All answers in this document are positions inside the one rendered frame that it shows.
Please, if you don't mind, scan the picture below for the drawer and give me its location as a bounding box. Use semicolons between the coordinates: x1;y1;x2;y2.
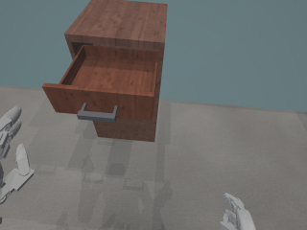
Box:
42;45;159;121

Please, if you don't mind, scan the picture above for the robot left hand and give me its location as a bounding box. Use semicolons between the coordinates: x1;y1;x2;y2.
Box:
0;105;35;205

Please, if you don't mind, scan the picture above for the cabinet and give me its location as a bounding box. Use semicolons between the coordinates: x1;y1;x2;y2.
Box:
64;0;168;142

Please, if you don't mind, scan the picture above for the robot right hand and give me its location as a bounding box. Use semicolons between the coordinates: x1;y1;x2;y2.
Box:
220;193;257;230

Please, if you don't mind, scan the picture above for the handle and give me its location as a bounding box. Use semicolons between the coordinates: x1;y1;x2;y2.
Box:
77;103;118;123

